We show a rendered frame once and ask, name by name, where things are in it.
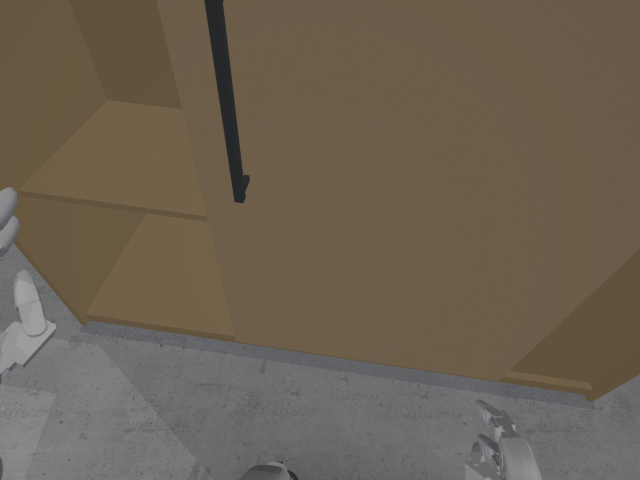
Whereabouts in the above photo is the wardrobe door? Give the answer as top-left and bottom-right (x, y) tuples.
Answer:
(510, 249), (640, 383)
(157, 0), (640, 381)

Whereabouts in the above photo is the left robot shin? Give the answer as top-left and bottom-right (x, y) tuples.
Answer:
(267, 462), (290, 476)

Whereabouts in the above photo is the robot right hand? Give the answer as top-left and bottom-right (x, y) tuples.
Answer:
(465, 400), (542, 480)

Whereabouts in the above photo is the handle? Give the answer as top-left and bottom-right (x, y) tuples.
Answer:
(204, 0), (250, 203)

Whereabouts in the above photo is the robot left hand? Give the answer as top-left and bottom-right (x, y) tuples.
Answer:
(0, 187), (56, 385)

